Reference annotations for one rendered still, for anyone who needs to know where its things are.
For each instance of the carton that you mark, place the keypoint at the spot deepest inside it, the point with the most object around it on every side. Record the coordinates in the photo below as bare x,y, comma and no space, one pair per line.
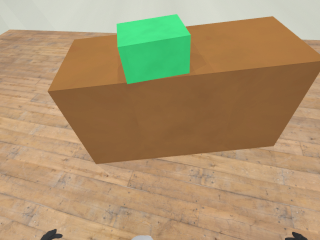
153,48

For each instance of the robot left hand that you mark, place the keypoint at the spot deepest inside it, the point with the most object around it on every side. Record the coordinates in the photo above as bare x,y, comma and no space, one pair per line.
50,235

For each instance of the pedestal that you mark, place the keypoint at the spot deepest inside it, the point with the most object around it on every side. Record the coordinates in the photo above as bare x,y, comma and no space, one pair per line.
246,80

